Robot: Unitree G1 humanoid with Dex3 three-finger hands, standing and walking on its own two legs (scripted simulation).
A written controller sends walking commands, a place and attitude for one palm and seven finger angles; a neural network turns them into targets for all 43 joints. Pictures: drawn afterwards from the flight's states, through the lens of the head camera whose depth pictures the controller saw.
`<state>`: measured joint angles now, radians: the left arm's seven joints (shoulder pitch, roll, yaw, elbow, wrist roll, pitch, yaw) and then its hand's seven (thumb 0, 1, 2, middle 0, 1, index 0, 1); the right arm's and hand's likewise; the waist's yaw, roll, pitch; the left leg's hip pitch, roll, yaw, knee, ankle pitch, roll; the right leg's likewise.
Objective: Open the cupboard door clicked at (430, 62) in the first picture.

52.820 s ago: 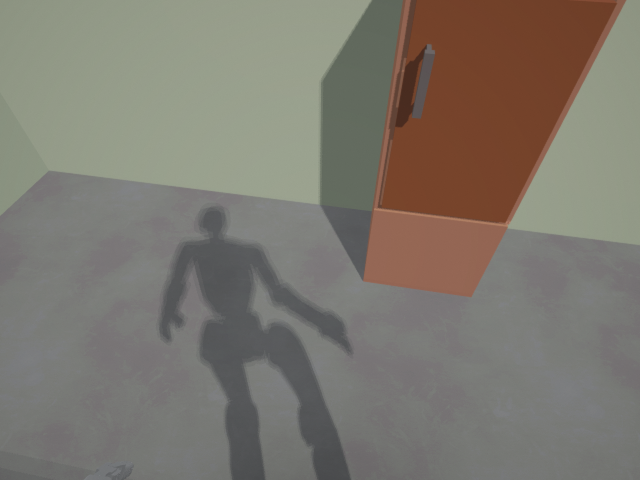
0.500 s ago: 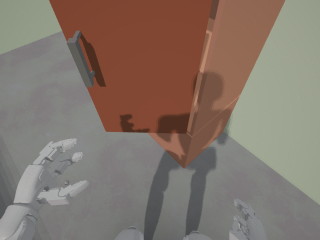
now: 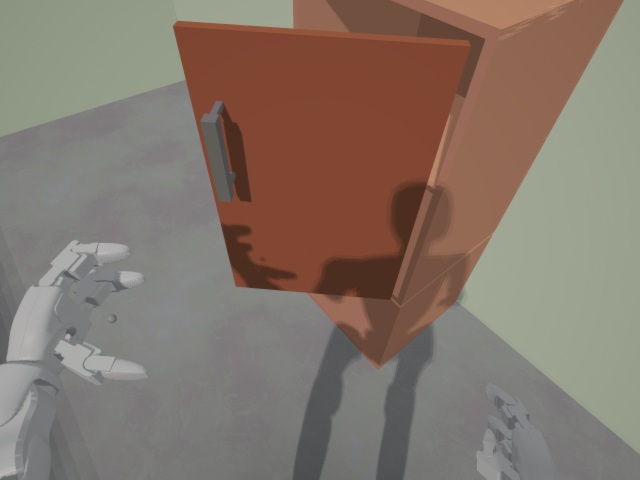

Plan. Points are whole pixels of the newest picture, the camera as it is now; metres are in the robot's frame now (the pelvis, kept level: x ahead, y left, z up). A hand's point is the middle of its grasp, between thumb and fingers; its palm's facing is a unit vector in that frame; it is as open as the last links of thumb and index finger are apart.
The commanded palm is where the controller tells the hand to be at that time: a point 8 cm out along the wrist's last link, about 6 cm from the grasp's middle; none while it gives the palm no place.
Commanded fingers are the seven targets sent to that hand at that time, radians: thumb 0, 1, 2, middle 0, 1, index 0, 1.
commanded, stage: raise the hand with hooked fingers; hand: left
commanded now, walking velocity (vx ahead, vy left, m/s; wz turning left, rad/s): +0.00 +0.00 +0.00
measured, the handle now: (222, 153) +0.55 +0.20 +0.10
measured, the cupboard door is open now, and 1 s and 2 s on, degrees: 46 46 46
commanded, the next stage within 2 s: move the hooked fingers beside the handle in 0.82 s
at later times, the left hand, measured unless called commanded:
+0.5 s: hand (103, 269) +0.31 +0.28 +0.12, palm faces +0.01 -1.00 -0.02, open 14.0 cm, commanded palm +0.27 +0.32 +0.12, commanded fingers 0.00 -0.50 0.30 -0.30 -1.20 -0.30 -1.20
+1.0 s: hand (116, 273) +0.30 +0.26 +0.12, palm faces +0.05 -1.00 -0.02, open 13.9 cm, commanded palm +0.28 +0.31 +0.12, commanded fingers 0.00 -0.50 0.30 -0.30 -1.20 -0.30 -1.20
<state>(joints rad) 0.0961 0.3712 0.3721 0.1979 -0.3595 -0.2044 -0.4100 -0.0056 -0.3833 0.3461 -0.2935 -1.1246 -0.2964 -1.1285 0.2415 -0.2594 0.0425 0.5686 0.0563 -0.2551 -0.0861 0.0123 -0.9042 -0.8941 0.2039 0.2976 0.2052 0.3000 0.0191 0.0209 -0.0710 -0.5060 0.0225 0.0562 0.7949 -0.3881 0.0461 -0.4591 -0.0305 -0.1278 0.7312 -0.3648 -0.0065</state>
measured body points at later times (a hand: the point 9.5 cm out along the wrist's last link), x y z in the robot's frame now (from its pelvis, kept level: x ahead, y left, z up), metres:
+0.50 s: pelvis +0.01 +0.01 +0.01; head +0.03 +0.01 +0.46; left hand +0.30 +0.33 +0.12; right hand +0.16 -0.25 -0.07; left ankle +0.01 +0.08 -0.71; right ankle +0.00 -0.12 -0.71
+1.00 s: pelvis +0.00 -0.02 +0.01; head +0.02 -0.03 +0.46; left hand +0.29 +0.31 +0.12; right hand +0.16 -0.26 -0.07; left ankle +0.01 +0.08 -0.71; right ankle +0.00 -0.12 -0.71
